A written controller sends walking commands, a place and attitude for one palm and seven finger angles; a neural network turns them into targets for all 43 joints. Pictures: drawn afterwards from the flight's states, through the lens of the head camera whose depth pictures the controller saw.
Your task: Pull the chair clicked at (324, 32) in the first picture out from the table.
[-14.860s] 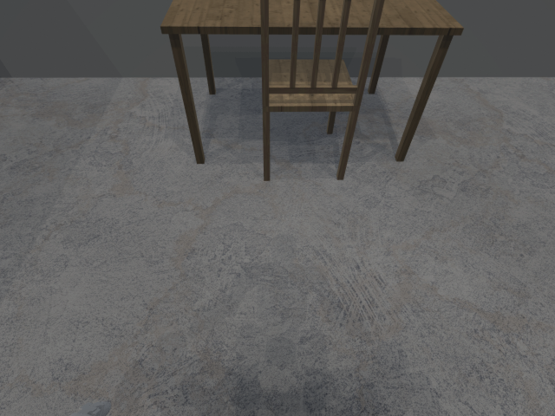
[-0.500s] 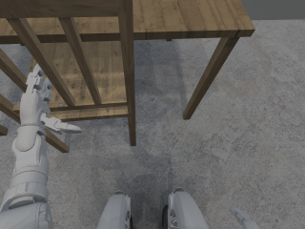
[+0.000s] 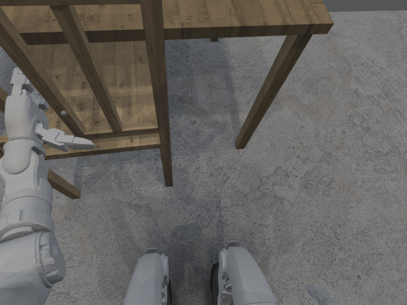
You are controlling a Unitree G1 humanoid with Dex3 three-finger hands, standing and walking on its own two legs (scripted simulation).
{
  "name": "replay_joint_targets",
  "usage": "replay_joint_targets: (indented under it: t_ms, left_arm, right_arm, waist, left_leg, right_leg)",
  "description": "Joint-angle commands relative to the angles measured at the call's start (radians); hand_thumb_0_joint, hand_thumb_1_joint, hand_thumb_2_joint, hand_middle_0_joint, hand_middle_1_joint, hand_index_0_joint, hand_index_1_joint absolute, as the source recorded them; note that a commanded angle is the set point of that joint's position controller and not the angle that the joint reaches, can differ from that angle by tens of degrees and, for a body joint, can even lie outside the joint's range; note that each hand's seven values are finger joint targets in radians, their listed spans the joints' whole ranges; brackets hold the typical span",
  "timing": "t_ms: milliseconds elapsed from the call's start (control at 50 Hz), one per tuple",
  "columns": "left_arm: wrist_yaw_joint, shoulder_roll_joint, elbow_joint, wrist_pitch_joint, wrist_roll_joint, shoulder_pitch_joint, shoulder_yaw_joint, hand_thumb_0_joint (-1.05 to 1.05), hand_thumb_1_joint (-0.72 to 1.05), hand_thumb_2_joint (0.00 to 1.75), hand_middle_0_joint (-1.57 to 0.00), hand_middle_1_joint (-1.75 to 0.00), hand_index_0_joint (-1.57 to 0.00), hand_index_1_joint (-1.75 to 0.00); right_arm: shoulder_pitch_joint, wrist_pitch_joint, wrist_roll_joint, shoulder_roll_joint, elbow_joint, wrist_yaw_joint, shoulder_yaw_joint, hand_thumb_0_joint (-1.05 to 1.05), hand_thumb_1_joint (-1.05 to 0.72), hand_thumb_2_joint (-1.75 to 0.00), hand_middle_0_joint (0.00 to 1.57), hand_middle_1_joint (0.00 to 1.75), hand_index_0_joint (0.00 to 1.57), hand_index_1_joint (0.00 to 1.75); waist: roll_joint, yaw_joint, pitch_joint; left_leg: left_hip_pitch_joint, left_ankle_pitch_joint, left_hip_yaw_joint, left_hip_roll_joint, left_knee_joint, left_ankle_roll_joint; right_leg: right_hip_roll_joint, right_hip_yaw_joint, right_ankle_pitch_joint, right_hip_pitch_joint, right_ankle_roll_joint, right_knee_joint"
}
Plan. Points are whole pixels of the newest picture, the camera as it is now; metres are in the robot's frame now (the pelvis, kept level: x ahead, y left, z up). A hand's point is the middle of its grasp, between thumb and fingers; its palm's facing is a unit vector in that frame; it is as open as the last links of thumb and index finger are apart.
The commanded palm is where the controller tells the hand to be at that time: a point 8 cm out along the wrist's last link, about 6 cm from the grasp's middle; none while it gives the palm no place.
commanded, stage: push the fingers through the gap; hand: left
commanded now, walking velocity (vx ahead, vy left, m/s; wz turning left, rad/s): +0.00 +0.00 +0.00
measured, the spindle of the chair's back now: (47, 88) +0.50 +0.27 +0.05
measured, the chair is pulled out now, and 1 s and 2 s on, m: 0.00 0.00 0.04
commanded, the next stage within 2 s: hook a spindle and tug to test in 0.38 s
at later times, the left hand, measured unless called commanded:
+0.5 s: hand (66, 112) +0.46 +0.24 +0.03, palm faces +0.11 -0.99 -0.04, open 17.0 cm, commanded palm +0.44 +0.28 +0.03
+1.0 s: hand (64, 113) +0.46 +0.24 +0.03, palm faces +0.15 -0.99 -0.03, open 13.0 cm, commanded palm +0.44 +0.27 +0.03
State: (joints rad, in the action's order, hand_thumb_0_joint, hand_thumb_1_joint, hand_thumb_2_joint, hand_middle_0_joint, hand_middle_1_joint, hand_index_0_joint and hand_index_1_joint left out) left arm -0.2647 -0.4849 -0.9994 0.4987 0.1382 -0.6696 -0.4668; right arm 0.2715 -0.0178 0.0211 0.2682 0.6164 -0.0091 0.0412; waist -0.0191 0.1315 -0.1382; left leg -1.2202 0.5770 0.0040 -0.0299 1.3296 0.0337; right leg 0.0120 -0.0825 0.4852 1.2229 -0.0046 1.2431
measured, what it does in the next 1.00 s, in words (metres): stands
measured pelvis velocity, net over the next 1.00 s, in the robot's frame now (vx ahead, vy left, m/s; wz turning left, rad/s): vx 0.00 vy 0.01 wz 0.00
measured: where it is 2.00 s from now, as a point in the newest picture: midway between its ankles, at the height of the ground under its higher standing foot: outside the picture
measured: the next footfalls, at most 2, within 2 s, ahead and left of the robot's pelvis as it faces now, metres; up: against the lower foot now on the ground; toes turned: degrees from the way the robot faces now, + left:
none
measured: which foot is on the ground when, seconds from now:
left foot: down 0.00-1.00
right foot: down 0.00-1.00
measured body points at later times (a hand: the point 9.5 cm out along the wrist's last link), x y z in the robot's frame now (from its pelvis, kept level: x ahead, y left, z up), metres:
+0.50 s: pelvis +0.00 +0.01 +0.01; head +0.15 +0.03 +0.43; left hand +0.45 +0.29 +0.03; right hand +0.07 -0.26 -0.11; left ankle +0.02 +0.10 -0.61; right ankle +0.05 -0.12 -0.61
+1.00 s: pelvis +0.00 +0.01 +0.01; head +0.16 +0.04 +0.43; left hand +0.45 +0.30 +0.03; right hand +0.07 -0.26 -0.11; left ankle +0.02 +0.10 -0.61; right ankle +0.05 -0.12 -0.61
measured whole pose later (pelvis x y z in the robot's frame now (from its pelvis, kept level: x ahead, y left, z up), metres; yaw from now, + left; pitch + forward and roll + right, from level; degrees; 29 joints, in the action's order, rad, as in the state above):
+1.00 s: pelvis +0.00 +0.01 +0.01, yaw +0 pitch +26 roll -4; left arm -0.22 -0.46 -0.98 0.50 0.15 -0.65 -0.43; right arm 0.27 -0.06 0.02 0.26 0.62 0.00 0.04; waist -0.02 0.13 -0.14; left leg -1.20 0.58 0.00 -0.03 1.31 0.04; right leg 0.01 -0.08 0.48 1.19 0.00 1.21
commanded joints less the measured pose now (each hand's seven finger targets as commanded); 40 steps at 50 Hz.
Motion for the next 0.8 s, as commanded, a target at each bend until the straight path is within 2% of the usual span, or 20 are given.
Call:
replay_joint_targets:
  t_ms: [0, 20, 80, 120, 140, 160, 200, 220, 280, 360, 400, 420, 460, 500, 540, 580, 620, 640, 680, 780]
  left_arm:
    - [-0.006, -0.244, 0.227, 0.073, 0.021, -0.295, -0.029, 0.0, -0.5, 0.3, -0.06, -0.08, -0.06, -0.08]
    - [-0.01, -0.229, 0.19, 0.064, 0.027, -0.274, -0.02, 0.0, -0.5, 0.3, -0.06, -0.08, -0.06, -0.08]
    - [-0.011, -0.263, 0.177, 0.048, 0.026, -0.281, -0.044, 0.0, -0.5, 0.3, -0.06, -0.08, -0.06, -0.08]
    - [-0.005, -0.28, 0.206, 0.056, 0.024, -0.304, -0.054, 0.0, -0.5, 0.3, -0.06, -0.08, -0.06, -0.08]
    - [0.0, -0.284, 0.258, 0.069, 0.02, -0.323, -0.052, 0.0, -0.5, 0.3, -0.06, -0.08, -0.06, -0.08]
    - [0.004, -0.257, 0.269, 0.074, 0.02, -0.31, -0.036, 0.0, -0.5, 0.3, -0.06, -0.08, -0.06, -0.08]
    - [0.014, -0.259, 0.265, 0.081, 0.019, -0.309, -0.04, 0.0, -0.5, 0.3, -0.06, -0.08, -0.06, -0.08]
    - [0.015, -0.246, 0.265, 0.084, 0.02, -0.332, -0.022, 0.0, -0.5, 0.3, -0.06, -0.08, -0.06, -0.08]
    - [0.014, -0.23, 0.205, 0.075, 0.015, -0.317, -0.012, 0.0, -0.5, 0.3, -0.06, -0.08, -0.06, -0.08]
    - [0.02, -0.22, 0.252, 0.087, 0.008, -0.338, 0.004, 0.0, -0.5, 0.3, -0.06, -0.08, -0.06, -0.08]
    - [0.027, -0.223, 0.246, 0.082, 0.009, -0.285, -0.007, 0.0, -0.5, 0.3, -0.06, -0.08, -0.06, -0.08]
    - [0.028, -0.197, 0.224, 0.076, 0.014, -0.294, 0.012, 0.0, -0.5, 0.3, -0.06, -0.08, -0.06, -0.08]
    - [0.031, -0.225, 0.179, 0.07, 0.012, -0.284, -0.016, 0.0, -0.5, 0.3, -0.06, -0.08, -0.06, -0.08]
    - [0.033, -0.225, 0.193, 0.073, 0.009, -0.318, -0.011, 0.0, -0.5, 0.3, -0.1, -0.19, -0.1, -0.19]
    - [0.034, -0.231, 0.239, 0.089, 0.007, -0.331, -0.013, 0.0, -0.5, 0.3, -0.13, -0.3, -0.13, -0.3]
    - [0.034, -0.242, 0.248, 0.097, 0.007, -0.3, -0.024, 0.0, -0.5, 0.3, -0.17, -0.41, -0.17, -0.41]
    - [0.029, -0.22, 0.23, 0.093, 0.013, -0.282, -0.012, 0.0, -0.5, 0.3, -0.2, -0.52, -0.2, -0.52]
    - [0.027, -0.201, 0.229, 0.092, 0.012, -0.299, 0.007, 0.0, -0.5, 0.3, -0.22, -0.57, -0.22, -0.57]
    - [0.022, -0.212, 0.222, 0.086, 0.015, -0.317, 0.0, 0.0, -0.5, 0.3, -0.25, -0.68, -0.25, -0.68]
    - [0.016, -0.213, 0.253, 0.088, 0.02, -0.299, -0.002, 0.0, -0.44, 0.32, -0.34, -0.96, -0.34, -0.96]
  right_arm:
    - [0.138, 0.01, 0.004, 0.183, -0.059, -0.006, -0.075, 0.0, -0.9, -0.9, 0.2, 0.3, 0.2, 0.3]
    - [0.141, 0.007, 0.002, 0.182, -0.059, -0.005, -0.074, 0.0, -0.9, -0.9, 0.2, 0.3, 0.2, 0.3]
    - [0.138, -0.006, -0.002, 0.186, -0.063, -0.005, -0.07, 0.0, -0.9, -0.9, 0.2, 0.3, 0.2, 0.3]
    - [0.137, -0.007, -0.002, 0.188, -0.068, -0.006, -0.07, 0.0, -0.9, -0.9, 0.2, 0.3, 0.2, 0.3]
    - [0.137, -0.007, 0.0, 0.186, -0.071, -0.005, -0.072, 0.0, -0.9, -0.9, 0.2, 0.3, 0.2, 0.3]
    - [0.137, -0.006, 0.0, 0.182, -0.07, -0.003, -0.075, 0.0, -0.9, -0.9, 0.2, 0.3, 0.2, 0.3]
    - [0.141, -0.006, 0.003, 0.182, -0.06, -0.002, -0.076, 0.0, -0.9, -0.9, 0.2, 0.3, 0.2, 0.3]
    - [0.141, -0.005, 0.005, 0.183, -0.055, -0.004, -0.074, 0.0, -0.9, -0.9, 0.2, 0.3, 0.2, 0.3]
    - [0.137, -0.009, 0.002, 0.184, -0.051, -0.005, -0.072, 0.0, -0.9, -0.9, 0.2, 0.3, 0.2, 0.3]
    - [0.138, -0.011, 0.006, 0.183, -0.054, -0.004, -0.075, 0.0, -0.9, -0.9, 0.2, 0.3, 0.2, 0.3]
    - [0.138, -0.016, 0.006, 0.182, -0.061, -0.001, -0.077, 0.0, -0.9, -0.9, 0.2, 0.3, 0.2, 0.3]
    - [0.14, -0.017, 0.005, 0.18, -0.056, 0.0, -0.074, 0.0, -0.9, -0.9, 0.2, 0.3, 0.2, 0.3]
    - [0.136, -0.022, 0.003, 0.183, -0.058, 0.0, -0.071, 0.0, -0.9, -0.9, 0.2, 0.3, 0.2, 0.3]
    - [0.129, -0.024, 0.002, 0.18, -0.065, -0.004, -0.069, 0.0, -0.9, -0.9, 0.2, 0.3, 0.2, 0.3]
    - [0.13, -0.023, 0.005, 0.179, -0.07, -0.003, -0.069, 0.0, -0.9, -0.9, 0.2, 0.3, 0.2, 0.3]
    - [0.127, -0.023, 0.006, 0.177, -0.069, -0.001, -0.071, 0.0, -0.9, -0.9, 0.2, 0.3, 0.2, 0.3]
    - [0.129, -0.024, 0.004, 0.176, -0.071, -0.001, -0.072, 0.0, -0.9, -0.9, 0.2, 0.3, 0.2, 0.3]
    - [0.126, -0.024, 0.003, 0.175, -0.065, -0.001, -0.071, 0.0, -0.9, -0.9, 0.2, 0.3, 0.2, 0.3]
    - [0.128, -0.025, 0.003, 0.18, -0.059, -0.004, -0.073, 0.0, -0.9, -0.9, 0.2, 0.3, 0.2, 0.3]
    - [0.124, -0.022, 0.003, 0.178, -0.063, -0.005, -0.074, 0.0, -0.9, -0.9, 0.2, 0.3, 0.2, 0.3]
  waist:
    - [-0.14, -0.009, -0.569]
    - [-0.109, 0.002, -0.538]
    - [-0.097, -0.004, -0.484]
    - [-0.106, -0.005, -0.493]
    - [-0.156, -0.011, -0.53]
    - [-0.157, -0.009, -0.545]
    - [-0.144, -0.005, -0.537]
    - [-0.145, 0.011, -0.524]
    - [-0.125, 0.008, -0.468]
    - [-0.19, 0.002, -0.525]
    - [-0.165, -0.008, -0.538]
    - [-0.149, 0.008, -0.511]
    - [-0.104, 0.003, -0.461]
    - [-0.107, 0.008, -0.462]
    - [-0.139, 0.0, -0.518]
    - [-0.147, -0.009, -0.527]
    - [-0.117, -0.001, -0.51]
    - [-0.133, 0.006, -0.498]
    - [-0.114, 0.013, -0.49]
    - [-0.15, -0.002, -0.524]
  left_leg:
    - [0.415, -0.477, 0.069, 0.004, -0.171, -0.023]
    - [0.38, -0.459, 0.064, 0.005, -0.168, -0.016]
    - [0.317, -0.387, 0.057, 0.007, -0.183, -0.012]
    - [0.33, -0.379, 0.063, 0.006, -0.188, -0.012]
    - [0.376, -0.414, 0.065, 0.005, -0.191, -0.017]
    - [0.407, -0.436, 0.07, 0.004, -0.191, -0.021]
    - [0.409, -0.438, 0.072, 0.002, -0.189, -0.023]
    - [0.412, -0.439, 0.077, 0.0, -0.186, -0.022]
    - [0.373, -0.38, 0.072, 0.003, -0.199, -0.021]
    - [0.466, -0.454, 0.086, -0.002, -0.203, -0.035]
    - [0.465, -0.492, 0.085, -0.003, -0.198, -0.038]
    - [0.445, -0.482, 0.082, -0.002, -0.194, -0.033]
    - [0.378, -0.404, 0.076, 0.003, -0.201, -0.026]
    - [0.355, -0.384, 0.067, 0.006, -0.2, -0.019]
    - [0.398, -0.425, 0.069, 0.006, -0.195, -0.023]
    - [0.417, -0.456, 0.069, 0.003, -0.191, -0.027]
    - [0.394, -0.448, 0.069, 0.004, -0.189, -0.023]
    - [0.403, -0.446, 0.071, 0.002, -0.191, -0.026]
    - [0.388, -0.421, 0.071, 0.002, -0.19, -0.024]
    - [0.426, -0.454, 0.071, 0.002, -0.19, -0.029]
  right_leg:
    - [-0.033, 0.038, -0.277, -0.286, -0.016, -0.128]
    - [-0.034, 0.043, -0.279, -0.293, -0.014, -0.133]
    - [-0.032, 0.045, -0.242, -0.305, -0.012, -0.142]
    - [-0.034, 0.043, -0.228, -0.3, -0.015, -0.139]
    - [-0.033, 0.043, -0.241, -0.295, -0.016, -0.138]
    - [-0.034, 0.038, -0.245, -0.283, -0.016, -0.138]
    - [-0.036, 0.036, -0.244, -0.282, -0.016, -0.141]
    - [-0.037, 0.034, -0.241, -0.262, -0.015, -0.139]
    - [-0.034, 0.033, -0.201, -0.258, -0.016, -0.151]
    - [-0.033, 0.023, -0.22, -0.227, -0.022, -0.141]
    - [-0.035, 0.024, -0.244, -0.248, -0.021, -0.139]
    - [-0.036, 0.024, -0.245, -0.238, -0.019, -0.14]
    - [-0.035, 0.027, -0.214, -0.261, -0.017, -0.148]
    - [-0.033, 0.035, -0.218, -0.276, -0.015, -0.148]
    - [-0.034, 0.037, -0.242, -0.283, -0.017, -0.141]
    - [-0.036, 0.035, -0.258, -0.287, -0.019, -0.137]
    - [-0.037, 0.037, -0.262, -0.293, -0.018, -0.139]
    - [-0.035, 0.032, -0.255, -0.273, -0.017, -0.139]
    - [-0.034, 0.033, -0.241, -0.27, -0.015, -0.142]
    - [-0.035, 0.034, -0.253, -0.272, -0.018, -0.14]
